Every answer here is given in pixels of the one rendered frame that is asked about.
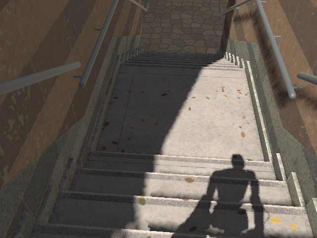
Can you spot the stairs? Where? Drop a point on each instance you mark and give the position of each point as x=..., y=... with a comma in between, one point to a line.
x=129, y=195
x=182, y=58

